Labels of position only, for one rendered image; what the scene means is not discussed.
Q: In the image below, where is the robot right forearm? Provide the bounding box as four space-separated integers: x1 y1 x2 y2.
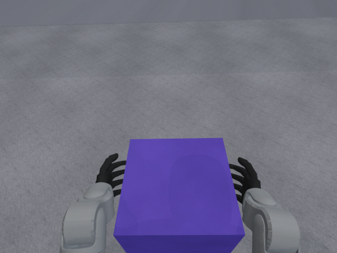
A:
242 188 301 253

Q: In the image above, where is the robot right hand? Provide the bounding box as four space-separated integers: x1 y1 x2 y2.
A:
229 157 261 204

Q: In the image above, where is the robot left forearm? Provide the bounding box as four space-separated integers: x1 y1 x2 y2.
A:
60 182 115 253

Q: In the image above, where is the robot left hand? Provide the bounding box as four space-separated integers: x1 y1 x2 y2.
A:
96 153 126 197

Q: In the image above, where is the carton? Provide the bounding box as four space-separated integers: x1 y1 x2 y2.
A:
113 138 245 253

